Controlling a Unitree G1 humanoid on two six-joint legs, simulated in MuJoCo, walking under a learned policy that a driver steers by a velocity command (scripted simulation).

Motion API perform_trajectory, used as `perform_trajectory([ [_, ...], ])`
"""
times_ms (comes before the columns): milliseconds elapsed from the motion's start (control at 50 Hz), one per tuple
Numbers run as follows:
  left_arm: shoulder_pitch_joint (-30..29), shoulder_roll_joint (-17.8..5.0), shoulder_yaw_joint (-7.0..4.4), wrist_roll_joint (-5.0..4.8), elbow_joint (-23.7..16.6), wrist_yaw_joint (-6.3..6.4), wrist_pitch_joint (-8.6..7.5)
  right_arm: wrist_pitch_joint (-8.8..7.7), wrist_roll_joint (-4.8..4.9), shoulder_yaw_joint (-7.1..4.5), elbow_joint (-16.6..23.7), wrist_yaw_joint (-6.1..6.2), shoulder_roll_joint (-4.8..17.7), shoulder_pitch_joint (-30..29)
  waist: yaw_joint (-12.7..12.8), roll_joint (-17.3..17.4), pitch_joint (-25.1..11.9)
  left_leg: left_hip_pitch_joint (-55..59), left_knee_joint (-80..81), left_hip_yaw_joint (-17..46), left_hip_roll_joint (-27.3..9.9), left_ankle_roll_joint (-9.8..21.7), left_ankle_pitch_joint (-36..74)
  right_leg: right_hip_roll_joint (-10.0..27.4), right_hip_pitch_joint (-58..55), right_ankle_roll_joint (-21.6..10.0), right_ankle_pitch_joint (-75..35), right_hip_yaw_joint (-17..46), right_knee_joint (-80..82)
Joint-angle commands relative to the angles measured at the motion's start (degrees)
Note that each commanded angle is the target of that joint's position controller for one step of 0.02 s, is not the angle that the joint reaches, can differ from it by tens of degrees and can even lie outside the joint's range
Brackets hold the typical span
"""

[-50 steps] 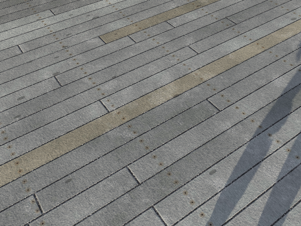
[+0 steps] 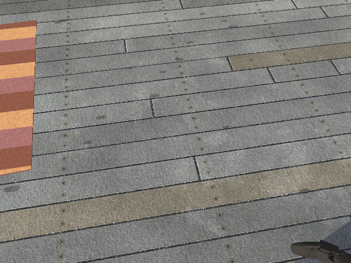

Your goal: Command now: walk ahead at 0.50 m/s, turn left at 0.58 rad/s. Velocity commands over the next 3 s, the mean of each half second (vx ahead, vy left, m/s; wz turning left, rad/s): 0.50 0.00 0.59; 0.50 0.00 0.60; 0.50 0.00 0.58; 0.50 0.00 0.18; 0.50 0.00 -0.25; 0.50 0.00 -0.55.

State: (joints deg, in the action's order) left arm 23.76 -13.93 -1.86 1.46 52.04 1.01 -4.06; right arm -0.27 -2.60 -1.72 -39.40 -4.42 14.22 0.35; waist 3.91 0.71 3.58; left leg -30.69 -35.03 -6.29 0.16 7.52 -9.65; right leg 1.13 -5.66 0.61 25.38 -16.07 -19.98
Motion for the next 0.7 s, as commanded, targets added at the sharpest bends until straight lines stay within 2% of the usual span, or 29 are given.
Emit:
perform_trajectory([
  [20, -0.25, -11.74, -2.52, 0.07, -3.22, 0.59, 0.71, -1.11, -0.89, -3.59, -2.6, 1.74, 8.71, 19.51, -11.54, -3.18, -12.31, 27.17, 5.75, 1.28, 4.6, 5.36, -4.3, 12.45, 9.53, -4.74, -57.74, 1.92, -30.87],
  [40, 1.9, -5.81, -1.17, -0.51, -6.58, -0.29, 0.42, -0.92, -1.02, -5.43, -2.77, 2.78, 15.24, 22.59, -10.0, 7.96, -18.58, 45.82, 6.89, 25.34, -12.05, 11.17, -11.21, 6.68, 31.65, -1.85, -17.93, 2.1, -50.91],
  [60, -1.93, -7.66, -1.68, -0.29, -9.91, -0.75, -0.09, -0.39, 0.93, -6.11, -1.0, 2.93, 18.16, 22.47, -10.25, 9.21, -23.02, 51.06, 15.99, 51.77, -21.38, 17.19, -5.6, -2.81, 45.19, -0.02, 6.52, 12.4, -63.54],
  [80, -8.63, -8.95, -1.94, -0.06, -11.41, -0.97, -0.48, 0.01, 1.82, -5.91, -2.11, 3.49, 16.51, 21.85, -11.07, 2.57, -15.75, 47.1, 17.49, 42.76, -18.96, 15.43, -0.6, 0.97, 50.71, -0.44, -0.03, 18.29, -63.22],
  [100, -8.77, -7.76, -1.3, -0.58, -11.54, -1.06, -1.14, -0.19, 2.14, -5.16, -2.74, 3.95, 13.52, 19.24, -8.54, 0.69, -8.68, 38.43, 18.05, 35.1, -17.31, 13.55, 5.62, 3.39, 49.55, -0.67, -5.13, 17.74, -58.2],
  [120, -7.66, -7.37, -1.28, -0.27, -10.55, -0.98, -1.12, -0.6, 2.04, -4.46, -2.77, 4.1, 11.03, 16.81, -5.62, -1.65, -5.01, 31.32, 18.71, 29.7, -13.72, 10.76, 11.71, 5.09, 45.7, -0.64, -6.57, 17.71, -52.63],
  [140, -6.47, -7.24, -1.25, 0.75, -10.34, -0.99, -0.22, -1.03, 2.34, -3.98, -2.59, 4.23, 9.65, 14.88, -3.46, -1.3, -3.86, 26.23, 19.39, 26.17, -10.98, 9.59, 16.05, 5.73, 41.84, 0.03, -6.48, 17.94, -49.64],
  [160, -4.79, -6.9, -1.18, 1.43, -9.78, -1.19, 0.91, -1.49, 2.42, -3.58, -2.22, 4.1, 8.64, 13.72, -2.14, -0.78, -4.68, 23.53, 20.16, 23.65, -9.29, 9.12, 18.1, 5.94, 38.7, 0.65, -6.51, 17.93, -47.85],
  [180, -4.64, -6.49, -1.18, 1.73, -9.96, -1.44, 1.79, -2.15, 2.53, -3.53, -2.34, 3.89, 8.64, 14.31, -1.79, -0.37, -5.29, 22.13, 20.35, 22.92, -8.42, 9.37, 20.76, 5.55, 37.62, 1.21, -6.5, 17.34, -46.61],
  [220, -6.6, -5.45, -1.02, 1.6, -10.82, -1.78, 2.69, -2.76, 2.54, -3.92, -3.04, 3.69, 9.78, 15.99, -1.86, -0.03, -4.78, 20.16, 21.63, 21.59, -6.75, 9.08, 19.25, 5.33, 38.52, 2.11, -9.55, 16.54, -42.62],
  [280, -14.37, -5.33, -0.91, 1.39, -13.38, -1.9, 2.89, -2.79, 2.46, -4.1, -3.93, 3.78, 10.18, 19.73, -4.38, 1.42, -2.14, 20.72, 23.21, 22.68, -5.7, 7.79, 14.3, 5.2, 43.19, 3.01, -16.45, 16.35, -34.72],
  [320, -18.77, -5.25, -0.72, 1.21, -14.63, -2.01, 2.75, -2.77, 2.51, -4.18, -4.44, 3.85, 10.14, 22.08, -6.17, 2.28, -1.63, 22.89, 22.68, 23.43, -5.33, 6.8, 13.39, 4.43, 44.57, 3.08, -20.6, 16.71, -29.09],
  [420, -27.14, -5.43, -0.1, 0.5, -17.61, -2.5, 1.74, -2.64, 1.89, -4.44, -5.12, 4.47, 11.01, 26.71, -9.33, 3.1, -1.33, 28.64, 18.44, 26.18, -6.35, 5.97, 19.39, 1.26, 43.86, 2.2, -22.99, 16.8, -18.69],
  [460, -26.84, -6.3, -0.19, 0.24, -18.14, -2.44, 1.23, -2.61, 1.65, -4.61, -4.7, 4.91, 11.76, 26.0, -8.42, 3.76, -1.43, 28.86, 16.33, 28.1, -7.21, 4.63, 21.44, 0.25, 39.33, 1.13, -21.29, 17.59, -14.86],
  [480, -24.48, -6.99, -0.41, 0.12, -17.65, -2.28, 1.0, -2.62, 1.59, -4.71, -4.23, 5.06, 12.25, 24.37, -6.88, 4.16, -1.71, 27.37, 15.06, 28.64, -7.26, 3.46, 22.27, -0.44, 34.43, 0.39, -19.56, 17.74, -12.61],
  [500, -20.43, -7.97, -0.83, -0.01, -16.5, -1.91, 0.74, -2.71, 1.49, -4.8, -3.73, 5.02, 12.79, 22.47, -4.81, 4.48, -2.8, 25.14, 12.22, 28.8, -6.73, 2.24, 25.75, -1.76, 27.38, -0.49, -17.01, 17.33, -11.07],
  [520, -13.79, -9.25, -1.49, 0.05, -14.5, -1.27, 0.26, -2.95, 1.67, -4.78, -3.59, 4.69, 13.04, 21.3, -1.5, 2.98, -5.77, 23.27, 5.11, 27.72, -4.42, 0.93, 29.23, -2.99, 18.05, -1.58, -16.44, 16.52, -8.17],
  [540, -6.1, -11.89, -2.38, 0.83, -13.1, -0.46, -0.54, -3.43, 2.22, -4.27, -3.4, 4.13, 11.29, 21.23, 2.16, -1.06, -11.11, 18.46, -7.43, 24.19, -0.36, -0.63, 24.54, 2.17, 5.92, -3.64, -13.99, 20.94, -5.87],
  [560, 1.19, -16.49, -3.37, 2.29, -13.5, 0.55, -0.61, -3.78, 3.61, -2.79, -1.44, 4.09, 5.6, 23.84, 3.24, -9.77, -20.11, 7.6, -24.77, 17.66, 4.77, -2.37, 0.59, 18.48, -8.32, -7.12, -0.14, 39.63, -2.89],
  [580, -2.01, -18.32, -3.96, 1.53, -13.33, 0.34, 0.31, -3.37, 3.04, -2.77, 0.12, 4.16, 6.68, 27.44, -1.17, -20.21, -22.06, -3.85, -33.56, 13.63, 8.58, -2.9, -22.31, 25.28, -9.62, -12.0, 3.02, 63.0, 5.14],
  [600, -6.62, -12.39, -2.96, 1.02, -14.26, 0.05, 0.84, -2.26, 1.53, -3.19, -2.36, 4.57, 9.67, 25.68, -2.46, -8.16, -12.53, -7.12, -37.62, 14.19, 3.18, -2.77, -17.25, 23.22, -1.55, -11.64, 8.06, 56.5, 4.97],
  [620, -9.21, -8.2, -1.94, 0.53, -14.35, -0.18, 0.84, -1.97, 1.14, -3.14, -2.4, 3.87, 9.41, 21.95, -2.38, -2.69, -6.71, -6.06, -36.1, 13.17, 1.47, -3.08, -12.6, 19.96, 5.36, -10.68, 3.82, 46.92, 5.55],
  [640, -10.49, -6.49, -1.41, 0.67, -13.92, -0.31, 0.71, -1.67, 1.21, -3.01, -2.24, 3.35, 8.23, 20.66, -3.37, -2.89, -3.99, -4.49, -33.55, 12.5, -0.24, -3.5, -10.34, 17.02, 9.81, -9.21, -3.93, 39.08, 6.88],
  [660, -9.79, -6.11, -1.23, 0.45, -12.88, -0.2, 0.27, -1.09, 0.53, -3.0, -1.88, 2.8, 7.77, 19.68, -3.78, -5.46, -2.64, -3.62, -31.88, 12.01, -1.51, -3.94, -9.59, 14.98, 12.22, -8.52, -10.1, 33.49, 7.64],
  [700, -8.09, -6.36, -1.41, -0.01, -11.51, -0.63, -0.95, -0.02, 0.36, -2.73, -1.89, 1.95, 6.88, 19.68, -4.22, -7.02, -2.94, -2.64, -31.95, 10.93, -1.82, -4.49, -7.77, 13.58, 13.37, -8.43, -19.84, 27.33, 8.41],
])
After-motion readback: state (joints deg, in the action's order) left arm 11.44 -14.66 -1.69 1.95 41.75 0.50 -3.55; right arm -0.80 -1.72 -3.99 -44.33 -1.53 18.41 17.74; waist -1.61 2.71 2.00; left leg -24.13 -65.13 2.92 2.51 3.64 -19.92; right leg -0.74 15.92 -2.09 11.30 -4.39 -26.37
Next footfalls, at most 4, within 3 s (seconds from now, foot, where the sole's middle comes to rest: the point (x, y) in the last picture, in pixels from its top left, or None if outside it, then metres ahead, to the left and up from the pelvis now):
0.02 left None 0.17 0.07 -0.76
0.54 right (205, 244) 0.50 -0.05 -0.76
1.06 left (124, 205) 0.63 0.28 -0.76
1.60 right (109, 137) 0.96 0.40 -0.76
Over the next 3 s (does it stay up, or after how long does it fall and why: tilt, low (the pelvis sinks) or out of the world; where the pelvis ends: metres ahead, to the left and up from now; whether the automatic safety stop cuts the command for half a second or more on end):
stays up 1.25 0.88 0.02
